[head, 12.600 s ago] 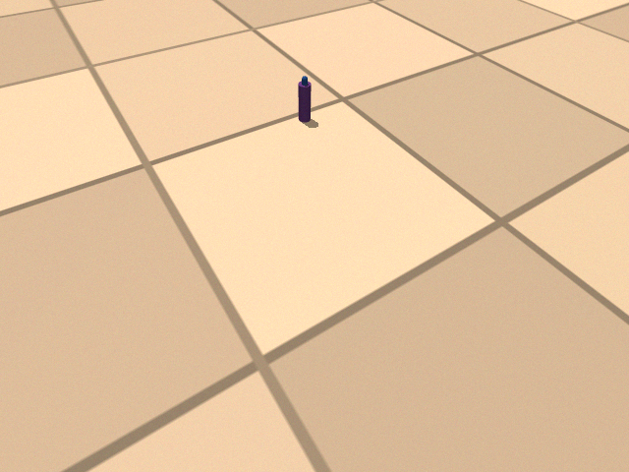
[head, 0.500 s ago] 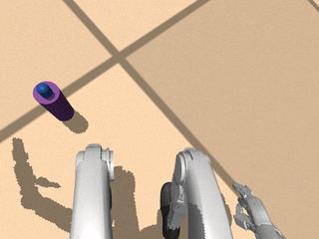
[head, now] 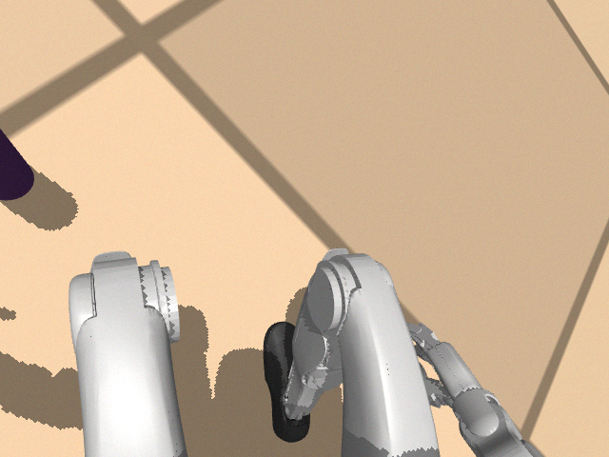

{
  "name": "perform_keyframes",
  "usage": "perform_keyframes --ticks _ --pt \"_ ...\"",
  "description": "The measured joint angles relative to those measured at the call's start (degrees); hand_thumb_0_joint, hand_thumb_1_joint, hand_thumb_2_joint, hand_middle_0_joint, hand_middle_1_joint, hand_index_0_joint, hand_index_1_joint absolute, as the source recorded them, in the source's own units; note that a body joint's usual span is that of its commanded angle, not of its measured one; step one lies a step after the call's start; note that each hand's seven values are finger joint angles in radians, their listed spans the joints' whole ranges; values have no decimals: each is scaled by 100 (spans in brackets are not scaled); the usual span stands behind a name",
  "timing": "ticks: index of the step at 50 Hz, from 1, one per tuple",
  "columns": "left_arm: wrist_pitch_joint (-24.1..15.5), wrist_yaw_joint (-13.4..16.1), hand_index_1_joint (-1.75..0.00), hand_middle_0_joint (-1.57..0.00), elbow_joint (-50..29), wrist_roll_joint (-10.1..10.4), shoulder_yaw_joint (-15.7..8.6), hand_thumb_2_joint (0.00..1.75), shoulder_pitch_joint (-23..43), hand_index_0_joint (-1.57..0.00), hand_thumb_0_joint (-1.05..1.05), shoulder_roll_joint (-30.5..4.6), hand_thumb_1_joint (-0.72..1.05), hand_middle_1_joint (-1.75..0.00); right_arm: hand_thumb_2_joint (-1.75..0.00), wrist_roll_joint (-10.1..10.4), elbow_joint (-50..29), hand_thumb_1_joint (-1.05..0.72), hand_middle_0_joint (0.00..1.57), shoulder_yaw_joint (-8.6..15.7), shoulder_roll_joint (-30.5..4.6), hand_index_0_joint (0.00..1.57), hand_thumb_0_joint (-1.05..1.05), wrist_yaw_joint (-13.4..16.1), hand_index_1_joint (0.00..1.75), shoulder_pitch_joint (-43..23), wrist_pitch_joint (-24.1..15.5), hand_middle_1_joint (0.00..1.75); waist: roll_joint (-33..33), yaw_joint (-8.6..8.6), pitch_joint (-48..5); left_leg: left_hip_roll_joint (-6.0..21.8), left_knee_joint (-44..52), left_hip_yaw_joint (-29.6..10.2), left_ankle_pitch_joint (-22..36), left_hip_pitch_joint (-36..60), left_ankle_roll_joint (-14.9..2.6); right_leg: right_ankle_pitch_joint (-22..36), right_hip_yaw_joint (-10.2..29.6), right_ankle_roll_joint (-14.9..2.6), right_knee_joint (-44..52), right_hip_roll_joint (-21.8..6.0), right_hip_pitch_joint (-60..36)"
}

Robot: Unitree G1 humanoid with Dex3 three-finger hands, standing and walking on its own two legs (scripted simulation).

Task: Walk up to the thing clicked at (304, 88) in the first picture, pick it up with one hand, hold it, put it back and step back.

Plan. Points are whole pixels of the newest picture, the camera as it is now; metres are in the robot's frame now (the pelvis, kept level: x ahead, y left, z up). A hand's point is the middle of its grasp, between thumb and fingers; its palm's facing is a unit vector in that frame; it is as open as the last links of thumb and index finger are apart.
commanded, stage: go down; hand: left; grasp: from the side
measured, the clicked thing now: out of the picture +0.44 +0.35 -0.20
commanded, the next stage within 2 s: none
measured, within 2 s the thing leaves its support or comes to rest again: neither
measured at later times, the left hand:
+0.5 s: hand out of the picture +0.35 +0.49 -0.04, palm faces +0.49 -0.87 -0.06, open 17.4 cm
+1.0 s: hand out of the picture +0.35 +0.51 +0.02, palm faces +0.48 -0.88 -0.06, open 17.6 cm
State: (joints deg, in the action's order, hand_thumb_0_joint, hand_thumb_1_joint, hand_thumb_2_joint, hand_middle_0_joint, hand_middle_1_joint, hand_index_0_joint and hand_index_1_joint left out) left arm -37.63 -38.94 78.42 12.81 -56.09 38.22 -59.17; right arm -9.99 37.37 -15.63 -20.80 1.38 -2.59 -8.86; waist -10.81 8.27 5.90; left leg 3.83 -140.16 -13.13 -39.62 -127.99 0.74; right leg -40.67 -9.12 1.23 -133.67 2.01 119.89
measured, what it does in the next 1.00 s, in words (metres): stands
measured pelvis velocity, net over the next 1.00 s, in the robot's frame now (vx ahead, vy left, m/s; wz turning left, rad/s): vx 0.00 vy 0.00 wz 0.02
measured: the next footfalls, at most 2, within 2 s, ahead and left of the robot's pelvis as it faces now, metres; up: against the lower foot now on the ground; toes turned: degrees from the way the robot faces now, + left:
none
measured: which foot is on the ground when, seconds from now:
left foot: down 0.00-1.00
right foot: down 0.00-1.00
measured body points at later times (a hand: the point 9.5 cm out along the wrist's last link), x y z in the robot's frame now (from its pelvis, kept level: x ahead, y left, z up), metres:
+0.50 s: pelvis -0.01 +0.01 -0.02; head +0.19 +0.15 +0.36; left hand +0.32 +0.54 -0.04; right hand +0.17 -0.25 -0.09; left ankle +0.08 +0.13 -0.30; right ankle +0.11 -0.12 -0.30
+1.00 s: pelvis +0.00 +0.00 +0.00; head +0.22 +0.12 +0.38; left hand +0.32 +0.55 +0.03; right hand +0.18 -0.26 -0.08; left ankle +0.08 +0.13 -0.30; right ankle +0.11 -0.12 -0.30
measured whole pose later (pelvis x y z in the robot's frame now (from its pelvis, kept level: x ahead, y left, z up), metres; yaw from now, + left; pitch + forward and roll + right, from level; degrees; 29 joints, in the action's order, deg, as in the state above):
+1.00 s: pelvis +0.00 +0.00 +0.00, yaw +1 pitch +28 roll -10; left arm -25.3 -37.8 66.6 14.0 -56.3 36.4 -62.3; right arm -4.3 35.4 -12.4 -22.2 0.1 1.8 -1.8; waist -5.3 5.9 2.1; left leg 3.6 -138.6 -11.5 -39.0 -128.8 0.3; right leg -40.7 -7.9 1.3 -133.0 1.5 121.0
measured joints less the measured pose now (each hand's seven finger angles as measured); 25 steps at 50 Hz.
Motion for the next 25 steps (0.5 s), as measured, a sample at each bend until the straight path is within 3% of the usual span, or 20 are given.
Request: perform_keyframes --ticks 5,9,16,25 --pt "-197 241 -9 -10 -268 -319 -212 4 -66 -8 -2 -293 -61 -7 -91 -260 -65 -92 20 -216 14 21 0 -86 30 -170 268 30 -159 83 327 -17 -305 -173 -12 -59 -7 34 -113 46 -178 51 -22" --pt "-175 379 -13 -10 -465 -292 -171 7 -220 -9 -2 -402 -61 -11 -91 -325 -101 -92 20 -282 -33 21 0 -155 30 -159 460 30 -62 39 402 -24 -425 -228 12 -104 -56 73 -148 81 -227 77 -35" --pt "80 543 -17 -9 -505 -4 158 9 -355 -9 -2 -287 -61 -17 -91 -166 -132 -93 20 -252 -94 21 0 -217 30 53 623 30 228 -71 191 -21 -468 -164 74 -149 -148 112 -93 143 -271 79 -15" --pt "463 802 -19 -8 -1037 -106 396 11 -362 -8 -2 28 -61 -19 -91 100 -206 -93 20 -12 -43 21 0 -272 30 321 760 30 350 -209 -102 -18 -399 -54 128 -188 -162 129 -9 124 -278 53 64"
